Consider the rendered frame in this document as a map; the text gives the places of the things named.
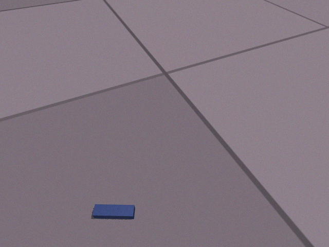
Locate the carton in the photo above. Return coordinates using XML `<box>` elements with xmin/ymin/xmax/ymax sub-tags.
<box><xmin>93</xmin><ymin>204</ymin><xmax>135</xmax><ymax>219</ymax></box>

